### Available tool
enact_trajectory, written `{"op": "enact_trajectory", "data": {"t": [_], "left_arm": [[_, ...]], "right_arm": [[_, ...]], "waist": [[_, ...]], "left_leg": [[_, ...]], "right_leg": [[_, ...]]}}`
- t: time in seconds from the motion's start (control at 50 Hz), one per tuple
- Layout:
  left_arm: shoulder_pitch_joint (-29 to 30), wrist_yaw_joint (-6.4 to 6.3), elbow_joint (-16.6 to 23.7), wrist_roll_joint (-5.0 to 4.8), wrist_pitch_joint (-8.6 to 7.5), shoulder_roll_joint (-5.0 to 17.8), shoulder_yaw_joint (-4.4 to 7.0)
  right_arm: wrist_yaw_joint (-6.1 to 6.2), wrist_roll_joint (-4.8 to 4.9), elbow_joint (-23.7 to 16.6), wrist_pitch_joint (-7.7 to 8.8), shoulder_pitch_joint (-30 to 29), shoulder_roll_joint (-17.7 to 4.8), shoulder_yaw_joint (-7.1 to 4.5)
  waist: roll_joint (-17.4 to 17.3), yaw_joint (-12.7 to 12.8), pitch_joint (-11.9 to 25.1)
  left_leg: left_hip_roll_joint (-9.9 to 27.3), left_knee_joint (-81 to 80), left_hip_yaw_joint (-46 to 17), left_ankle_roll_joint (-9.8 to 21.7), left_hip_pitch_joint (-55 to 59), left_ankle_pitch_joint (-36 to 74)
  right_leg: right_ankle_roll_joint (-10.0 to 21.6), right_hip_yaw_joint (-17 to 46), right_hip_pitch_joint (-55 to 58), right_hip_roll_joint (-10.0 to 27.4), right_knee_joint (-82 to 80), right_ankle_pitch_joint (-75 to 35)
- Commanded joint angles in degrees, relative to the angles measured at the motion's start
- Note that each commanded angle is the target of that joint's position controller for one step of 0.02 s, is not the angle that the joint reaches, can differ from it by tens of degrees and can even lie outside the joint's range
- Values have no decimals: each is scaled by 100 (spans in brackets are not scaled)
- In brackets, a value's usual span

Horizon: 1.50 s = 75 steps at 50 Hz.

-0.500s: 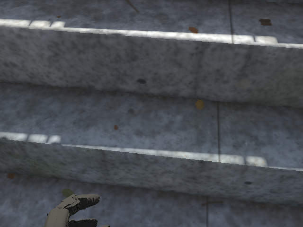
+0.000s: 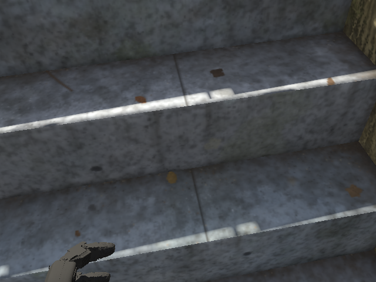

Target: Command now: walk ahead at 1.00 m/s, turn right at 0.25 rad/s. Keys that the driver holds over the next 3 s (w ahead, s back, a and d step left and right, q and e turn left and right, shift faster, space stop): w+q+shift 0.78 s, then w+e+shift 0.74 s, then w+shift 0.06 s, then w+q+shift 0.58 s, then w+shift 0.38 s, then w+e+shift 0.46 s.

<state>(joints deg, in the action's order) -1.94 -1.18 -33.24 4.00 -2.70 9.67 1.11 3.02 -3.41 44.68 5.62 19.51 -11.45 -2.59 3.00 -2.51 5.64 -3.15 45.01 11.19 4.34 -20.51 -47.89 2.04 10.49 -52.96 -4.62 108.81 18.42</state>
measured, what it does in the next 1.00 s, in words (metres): climbs, turning left: right foot, then left foot 0.22 m higher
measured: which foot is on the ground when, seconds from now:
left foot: down 0.00-0.12, up 0.14-0.60, down 0.62-1.00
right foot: up 0.00-0.12, down 0.14-0.66, up 0.68-1.00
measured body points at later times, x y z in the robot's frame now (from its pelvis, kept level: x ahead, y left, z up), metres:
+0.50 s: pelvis +0.12 -0.04 +0.07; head +0.11 -0.04 +0.52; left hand +0.04 +0.19 -0.07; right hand +0.42 -0.15 +0.04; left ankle +0.17 +0.11 -0.32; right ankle +0.04 -0.14 -0.67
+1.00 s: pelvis +0.27 +0.06 +0.29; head +0.31 +0.09 +0.74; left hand +0.58 +0.30 +0.35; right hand +0.33 -0.19 +0.17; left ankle +0.25 +0.10 -0.45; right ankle +0.27 -0.05 -0.20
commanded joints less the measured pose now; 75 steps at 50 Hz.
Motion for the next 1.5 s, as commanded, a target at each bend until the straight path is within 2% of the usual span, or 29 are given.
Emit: {"op": "enact_trajectory", "data": {"t": [0.02,0.08,0.12,0.16,0.2,0.28,0.4,0.52,0.58,0.62,0.66,0.68,0.72,0.76,0.88,0.96,1.04,1.1,1.2,1.24,1.28,1.3,1.34,1.36,1.38,1.4,1.42,1.44,1.5], "left_arm": [[549,111,746,-98,129,1027,243],[-332,301,861,-426,252,770,90],[-2343,281,-210,-597,225,653,248],[-1985,210,-394,63,11,889,287],[-1359,-68,-388,35,-182,885,284],[-1218,-95,-1260,-143,-608,513,191],[-1961,-92,-1744,-139,-739,690,193],[-3202,-204,-2332,-71,-666,663,280],[-2602,-266,-2073,-512,-493,968,192],[-2267,-120,-1551,-841,-428,1987,365],[-1594,231,-643,-573,-564,1839,465],[-503,531,-243,-362,-655,1285,416],[791,554,805,79,-581,-143,6],[539,351,903,345,-648,-536,-316],[984,262,583,-179,-611,52,-256],[1696,314,763,-178,-371,-581,-455],[2317,84,876,-223,-115,-665,-349],[2964,-45,1055,-266,-96,-960,-443],[2732,134,1072,-403,283,-739,-454],[1209,50,451,-578,384,-335,-373],[-131,-33,101,-608,513,280,-115],[603,-2,-195,-538,401,413,-97],[-1242,-51,-428,-659,612,983,215],[-1057,-41,-701,-543,642,1048,336],[-208,-28,-726,-352,547,640,345],[355,-159,-563,197,534,500,226],[273,-246,-694,261,433,288,150],[-1050,-226,-1080,-79,258,-40,113],[-1411,-272,-1236,-206,-95,693,430]], "right_arm": [[124,-173,-666,451,-795,-715,-188],[164,-186,-684,171,-1460,-864,-260],[152,64,-758,71,-1370,-598,-140],[14,139,-1278,122,-1800,455,116],[-92,24,-2046,99,-2285,421,256],[-240,244,-1703,-367,-1666,291,186],[-97,409,-1476,-565,-2240,372,128],[-78,256,-2158,-808,-3540,391,181],[-183,532,-1936,-877,-2916,237,322],[-226,327,-1080,-831,30,-410,27],[-170,194,-994,-863,-113,-1220,-304],[-65,330,-1299,-927,-505,-1491,-524],[-78,263,-1202,-734,-1583,-998,-406],[-33,256,-249,-406,-161,-414,-246],[110,232,330,19,1282,-496,-340],[20,63,439,287,1670,118,-139],[-96,-154,383,593,1573,-278,-245],[-291,-140,646,645,1688,-55,-110],[4,187,994,352,1509,-111,-14],[160,654,675,371,1022,-631,-62],[93,1034,507,482,966,-1485,-279],[46,1010,447,452,1652,-989,-145],[-139,857,-37,582,385,-1831,-356],[-273,487,-452,556,-764,-869,-191],[-334,-15,-1000,495,-1899,401,161],[-276,-90,-1837,407,-2144,975,370],[-246,-197,-2542,262,-2621,1201,555],[-220,-444,-2354,272,-2656,915,616],[-430,-273,-1873,301,-1873,138,460]], "waist": [[624,537,-18],[-513,1213,158],[92,1602,581],[832,949,272],[296,378,22],[-265,-279,-911],[-981,19,-1237],[315,475,-915],[182,-14,-478],[1178,-890,1496],[112,-567,1585],[-978,-668,1497],[-274,-149,747],[287,-146,-323],[-292,-452,733],[-376,-357,584],[-642,-398,-131],[131,-325,-1071],[-1091,-203,-823],[-1451,347,493],[-1629,969,1629],[-1173,23,1682],[-746,1262,2284],[454,1194,1630],[-314,956,471],[-35,280,376],[-28,80,-449],[-990,505,-336],[-1032,549,-288]], "left_leg": [[1873,-2089,-2512,650,1166,4540],[1293,-895,-1830,637,-697,4505],[585,1974,-1458,717,-2440,4560],[-528,7537,-2025,121,-4836,3324],[106,8513,-1918,-243,-5559,3991],[157,9900,-2266,97,-5786,4145],[-54,9000,-1609,327,-6181,4250],[583,7319,-776,684,-6815,2853],[112,3606,728,788,-2615,1259],[-905,3724,304,930,-173,99],[-386,823,-3056,1465,1312,-829],[565,-1511,-6071,1847,982,-1668],[673,-2041,-6436,1329,-455,-611],[-132,-1698,-5634,1041,-87,1126],[560,-1593,-3912,898,3885,8529],[912,-2123,-3546,761,3300,6994],[2022,-3064,-4139,1500,2332,4124],[1797,-3369,-3000,437,1612,2867],[1238,-4934,-1003,218,495,6688],[1401,-3678,-253,473,853,14403],[2064,-1506,-519,674,2086,17529],[1795,-643,-677,330,904,16407],[1373,1418,-722,310,-357,12339],[408,3953,-727,290,-1334,6369],[30,7117,-1530,198,-2747,4662],[-176,8688,-2319,81,-3949,4382],[16,8832,-2318,-34,-4473,4172],[45,8283,-1971,96,-4418,4735],[-103,7582,-1753,-211,-4339,4438]], "right_leg": [[-214,-334,-612,584,-1095,223],[148,-1380,2661,1140,-5231,1327],[478,-2207,5783,352,-7146,7],[742,1127,5491,2023,-7480,-1568],[663,2725,4122,3239,-9625,2821],[559,618,2982,2867,-9729,1547],[232,-1614,3778,2322,-9849,-112],[381,-2253,6151,2347,-10674,-876],[836,-3209,4760,1982,-10548,-7932],[1384,-2777,5310,2723,-7350,-13321],[862,-2062,2822,1759,-4574,-9012],[476,-1629,1478,402,-1775,-2706],[348,-56,145,170,1808,-2405],[494,-462,-639,136,1264,-2251],[-30,-976,-679,-119,-689,-292],[234,-1070,-938,78,-406,35],[447,-714,-3225,-307,4032,494],[728,-492,-4199,-190,3938,-6],[817,-2482,-1041,221,541,-400],[790,-3295,1669,-346,-1424,982],[763,-3116,2456,-588,-2545,2133],[1060,-2567,3496,-694,-3269,1783],[1006,-1338,4933,-729,-4199,1539],[1567,-562,4504,-258,-5445,904],[2158,827,3177,184,-5918,1430],[2410,2864,2454,994,-7265,2817],[2078,3826,1135,1418,-8397,3855],[2004,3749,2511,574,-8200,2880],[2082,3220,3801,356,-8336,1314]]}}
